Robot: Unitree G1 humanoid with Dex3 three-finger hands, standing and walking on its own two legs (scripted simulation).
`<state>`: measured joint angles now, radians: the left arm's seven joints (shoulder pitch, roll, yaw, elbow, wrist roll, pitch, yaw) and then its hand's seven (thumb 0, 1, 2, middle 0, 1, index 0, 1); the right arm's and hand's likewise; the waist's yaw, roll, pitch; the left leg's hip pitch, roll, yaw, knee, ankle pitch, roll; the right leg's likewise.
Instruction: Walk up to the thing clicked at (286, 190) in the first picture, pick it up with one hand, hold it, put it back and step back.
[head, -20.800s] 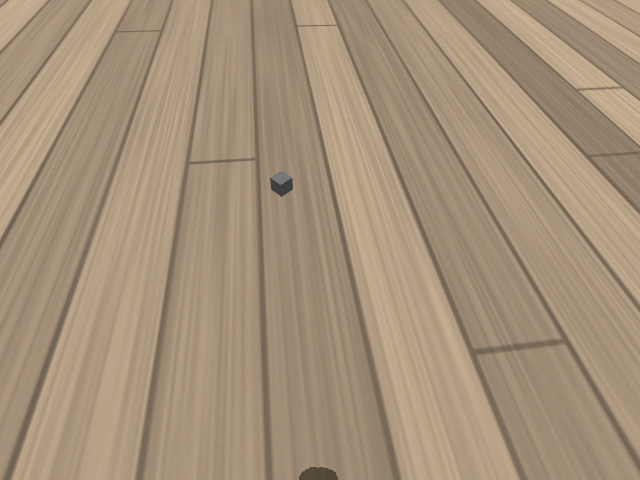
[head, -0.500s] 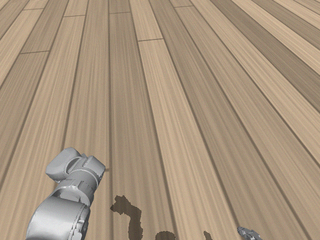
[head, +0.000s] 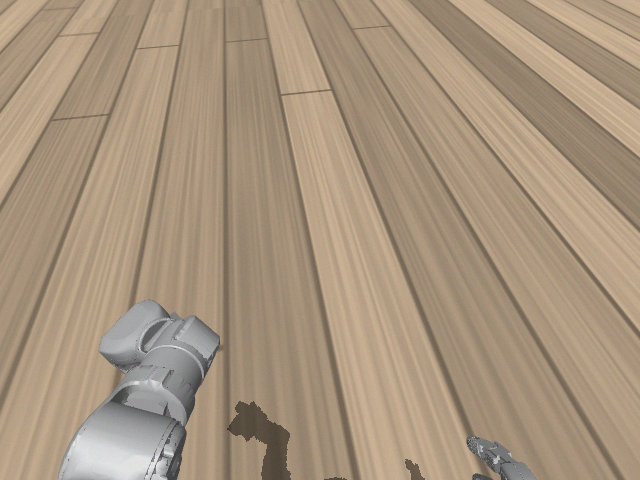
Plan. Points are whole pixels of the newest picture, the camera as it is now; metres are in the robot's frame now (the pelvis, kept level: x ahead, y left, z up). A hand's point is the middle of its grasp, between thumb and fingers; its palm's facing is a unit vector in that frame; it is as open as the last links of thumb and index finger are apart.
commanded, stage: hold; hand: left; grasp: from above
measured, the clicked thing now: (171, 353) +0.34 +0.23 -0.08
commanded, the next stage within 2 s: crouch in 0.34 s
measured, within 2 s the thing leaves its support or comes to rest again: neither
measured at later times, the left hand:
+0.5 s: hand (165, 363) +0.30 +0.22 -0.04, palm faces -0.22 -0.43 -0.88, open 9.7 cm
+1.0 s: hand (185, 390) +0.32 +0.23 -0.17, palm faces -0.31 -0.30 -0.90, open 9.7 cm
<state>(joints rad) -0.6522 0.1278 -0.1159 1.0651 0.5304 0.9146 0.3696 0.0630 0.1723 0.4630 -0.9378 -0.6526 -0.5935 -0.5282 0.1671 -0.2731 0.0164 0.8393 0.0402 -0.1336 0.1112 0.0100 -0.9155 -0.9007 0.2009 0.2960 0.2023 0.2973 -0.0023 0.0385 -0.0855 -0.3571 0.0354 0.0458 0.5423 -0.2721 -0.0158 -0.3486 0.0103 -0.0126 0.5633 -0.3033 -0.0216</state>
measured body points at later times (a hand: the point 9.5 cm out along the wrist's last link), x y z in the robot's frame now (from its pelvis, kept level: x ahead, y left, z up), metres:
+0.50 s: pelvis +0.00 +0.00 +0.00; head +0.01 -0.02 +0.45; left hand +0.31 +0.24 +0.01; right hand +0.15 -0.23 -0.12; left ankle +0.00 +0.13 -0.73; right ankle -0.01 -0.10 -0.73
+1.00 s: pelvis -0.03 +0.00 -0.06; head +0.07 +0.02 +0.37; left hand +0.33 +0.24 -0.12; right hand +0.05 -0.27 -0.18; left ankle +0.00 +0.13 -0.73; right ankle -0.01 -0.10 -0.73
